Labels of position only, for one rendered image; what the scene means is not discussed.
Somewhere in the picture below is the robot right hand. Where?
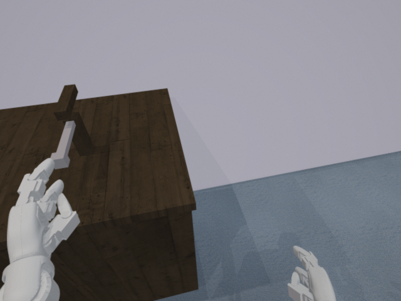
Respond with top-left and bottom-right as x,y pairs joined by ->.
288,246 -> 336,301

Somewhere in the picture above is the robot left hand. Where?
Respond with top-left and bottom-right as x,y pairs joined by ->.
7,158 -> 80,264

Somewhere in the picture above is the robot left forearm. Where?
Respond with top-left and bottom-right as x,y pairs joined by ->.
0,255 -> 60,301

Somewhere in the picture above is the tap lever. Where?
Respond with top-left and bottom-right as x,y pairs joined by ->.
50,120 -> 76,169

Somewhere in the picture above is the counter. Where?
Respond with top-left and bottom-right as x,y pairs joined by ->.
0,84 -> 199,301

